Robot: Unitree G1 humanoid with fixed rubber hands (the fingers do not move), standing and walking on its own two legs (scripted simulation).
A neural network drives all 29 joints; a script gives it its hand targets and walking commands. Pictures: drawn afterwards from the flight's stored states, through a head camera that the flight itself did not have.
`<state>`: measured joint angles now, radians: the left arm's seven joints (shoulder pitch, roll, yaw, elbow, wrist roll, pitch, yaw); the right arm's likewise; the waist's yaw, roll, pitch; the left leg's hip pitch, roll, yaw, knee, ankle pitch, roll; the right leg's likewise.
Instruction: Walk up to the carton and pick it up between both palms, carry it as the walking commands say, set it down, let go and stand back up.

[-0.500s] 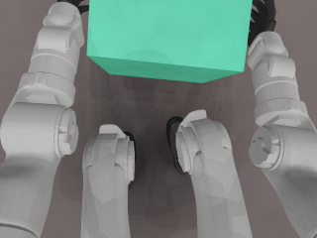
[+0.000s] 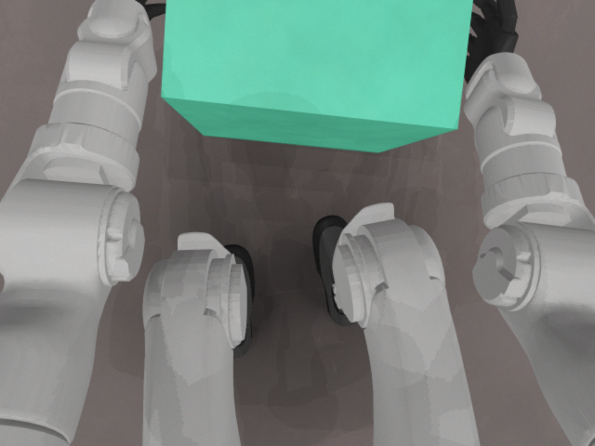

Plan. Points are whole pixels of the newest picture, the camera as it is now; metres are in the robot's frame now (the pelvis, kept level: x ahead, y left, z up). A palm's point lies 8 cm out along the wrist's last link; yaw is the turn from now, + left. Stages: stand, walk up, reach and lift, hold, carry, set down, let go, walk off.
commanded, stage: set down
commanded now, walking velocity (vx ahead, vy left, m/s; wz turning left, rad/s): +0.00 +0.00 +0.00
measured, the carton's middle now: (306, 71) +0.50 -0.07 -0.24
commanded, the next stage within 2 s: none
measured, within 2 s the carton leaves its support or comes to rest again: rests again in 0.74 s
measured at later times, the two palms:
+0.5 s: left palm (132, 1) +0.56 +0.11 -0.15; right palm (486, 53) +0.48 -0.26 -0.15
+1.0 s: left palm (140, 21) +0.56 +0.12 -0.18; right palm (475, 66) +0.47 -0.27 -0.18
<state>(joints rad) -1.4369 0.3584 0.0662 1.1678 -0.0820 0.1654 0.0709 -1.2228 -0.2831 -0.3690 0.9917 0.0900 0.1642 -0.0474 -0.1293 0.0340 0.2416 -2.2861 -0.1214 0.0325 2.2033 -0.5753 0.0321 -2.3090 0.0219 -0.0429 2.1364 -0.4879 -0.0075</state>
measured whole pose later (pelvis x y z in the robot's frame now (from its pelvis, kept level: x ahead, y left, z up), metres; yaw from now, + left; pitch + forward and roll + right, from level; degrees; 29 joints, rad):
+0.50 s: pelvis +0.00 +0.00 +0.00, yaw -1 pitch +37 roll -2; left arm -1.48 0.37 0.05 1.21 -0.09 0.14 0.06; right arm -1.28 -0.31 -0.35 1.06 0.11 0.14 -0.02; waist -0.13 0.03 0.27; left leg -2.29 -0.10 0.04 2.22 -0.57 0.05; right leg -2.31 0.01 -0.05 2.15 -0.48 -0.01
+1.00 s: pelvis +0.00 +0.00 -0.01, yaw -1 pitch +37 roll -2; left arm -1.43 0.41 -0.05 1.14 -0.21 0.07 0.08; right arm -1.26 -0.33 -0.24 1.10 0.27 0.00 -0.08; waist -0.12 0.00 0.34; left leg -2.28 -0.07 0.03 2.23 -0.60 0.04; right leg -2.31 -0.01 -0.08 2.16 -0.49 -0.04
